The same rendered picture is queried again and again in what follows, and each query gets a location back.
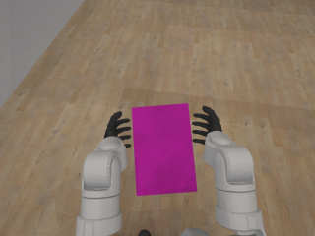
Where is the robot right forearm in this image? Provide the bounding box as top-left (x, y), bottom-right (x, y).
top-left (203, 131), bottom-right (267, 236)

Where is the robot left hand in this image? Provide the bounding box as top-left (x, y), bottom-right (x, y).
top-left (104, 111), bottom-right (131, 148)

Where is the carton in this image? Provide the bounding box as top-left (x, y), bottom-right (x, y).
top-left (132, 103), bottom-right (198, 196)

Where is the robot right hand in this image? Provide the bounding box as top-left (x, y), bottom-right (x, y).
top-left (192, 106), bottom-right (222, 145)

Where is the robot left forearm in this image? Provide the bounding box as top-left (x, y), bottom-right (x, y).
top-left (75, 136), bottom-right (128, 236)

